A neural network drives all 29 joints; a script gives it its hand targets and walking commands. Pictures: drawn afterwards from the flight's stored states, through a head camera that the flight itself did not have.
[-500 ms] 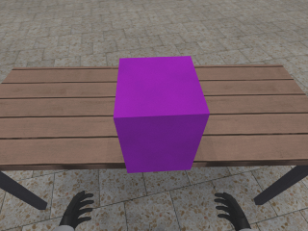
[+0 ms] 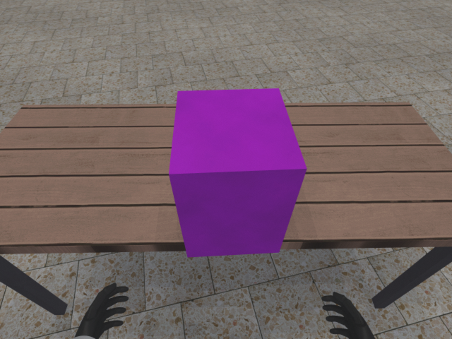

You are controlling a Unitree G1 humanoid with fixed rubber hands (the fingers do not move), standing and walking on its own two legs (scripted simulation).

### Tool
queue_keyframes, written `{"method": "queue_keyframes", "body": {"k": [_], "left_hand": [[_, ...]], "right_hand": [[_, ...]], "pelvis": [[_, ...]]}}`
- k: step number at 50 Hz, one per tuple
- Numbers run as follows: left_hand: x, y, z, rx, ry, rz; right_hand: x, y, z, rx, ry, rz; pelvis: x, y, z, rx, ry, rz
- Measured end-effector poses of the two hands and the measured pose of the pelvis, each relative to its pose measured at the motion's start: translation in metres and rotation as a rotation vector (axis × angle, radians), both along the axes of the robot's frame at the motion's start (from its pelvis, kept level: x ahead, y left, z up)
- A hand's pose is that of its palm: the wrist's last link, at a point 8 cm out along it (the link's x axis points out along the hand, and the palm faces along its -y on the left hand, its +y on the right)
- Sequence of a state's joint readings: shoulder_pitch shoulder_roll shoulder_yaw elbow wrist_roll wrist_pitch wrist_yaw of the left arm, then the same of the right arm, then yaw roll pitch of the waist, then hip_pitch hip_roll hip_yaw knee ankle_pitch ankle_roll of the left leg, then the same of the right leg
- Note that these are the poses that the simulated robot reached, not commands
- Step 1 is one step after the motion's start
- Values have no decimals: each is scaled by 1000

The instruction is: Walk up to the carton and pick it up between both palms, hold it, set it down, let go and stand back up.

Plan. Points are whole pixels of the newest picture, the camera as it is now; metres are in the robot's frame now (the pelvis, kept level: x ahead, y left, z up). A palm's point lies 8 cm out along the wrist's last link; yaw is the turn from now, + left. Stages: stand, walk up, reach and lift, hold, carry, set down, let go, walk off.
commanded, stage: stand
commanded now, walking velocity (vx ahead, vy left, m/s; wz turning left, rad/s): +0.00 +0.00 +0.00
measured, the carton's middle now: (231, 176) +0.45 +0.02 +0.02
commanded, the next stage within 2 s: none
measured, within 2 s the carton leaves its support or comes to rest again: neither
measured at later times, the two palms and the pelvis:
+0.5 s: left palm out of the picture +0.11 +0.30 -0.05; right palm out of the picture +0.14 -0.26 -0.07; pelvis -0.02 +0.01 +0.00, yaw +0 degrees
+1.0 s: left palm out of the picture +0.09 +0.31 -0.06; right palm out of the picture +0.13 -0.27 -0.08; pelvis -0.02 +0.01 +0.00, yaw +0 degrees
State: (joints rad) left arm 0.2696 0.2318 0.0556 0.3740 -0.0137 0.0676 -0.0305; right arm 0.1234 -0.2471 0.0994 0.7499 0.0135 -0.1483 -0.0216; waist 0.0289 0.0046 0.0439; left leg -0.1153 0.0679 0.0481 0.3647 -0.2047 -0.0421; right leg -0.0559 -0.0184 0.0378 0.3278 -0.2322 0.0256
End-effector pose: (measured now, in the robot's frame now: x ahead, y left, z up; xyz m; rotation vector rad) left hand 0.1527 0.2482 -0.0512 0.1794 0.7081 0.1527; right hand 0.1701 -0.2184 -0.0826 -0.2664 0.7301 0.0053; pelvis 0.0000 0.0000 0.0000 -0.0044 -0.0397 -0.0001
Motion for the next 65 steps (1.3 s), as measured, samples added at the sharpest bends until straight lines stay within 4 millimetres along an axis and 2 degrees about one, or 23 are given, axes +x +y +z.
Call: {"method": "queue_keyframes", "body": {"k": [6,12,25,37,65], "left_hand": [[-10,33,4,86,-9,-15],[-18,47,6,119,-14,-24],[-42,55,0,133,35,-9],[-55,59,-2,145,68,2],[-66,64,-6,160,110,11]], "right_hand": [[-13,-34,6,-112,73,-13],[-22,-48,13,-156,86,-9],[-34,-46,10,-138,99,0],[-39,-45,6,-126,105,0],[-50,-53,0,-140,150,-9]], "pelvis": [[-2,4,-1,-4,-8,0],[-8,5,-1,-6,-17,0],[-17,6,-1,-7,-30,0],[-21,7,-1,-7,-35,0],[-24,7,-1,-8,-39,0]]}}
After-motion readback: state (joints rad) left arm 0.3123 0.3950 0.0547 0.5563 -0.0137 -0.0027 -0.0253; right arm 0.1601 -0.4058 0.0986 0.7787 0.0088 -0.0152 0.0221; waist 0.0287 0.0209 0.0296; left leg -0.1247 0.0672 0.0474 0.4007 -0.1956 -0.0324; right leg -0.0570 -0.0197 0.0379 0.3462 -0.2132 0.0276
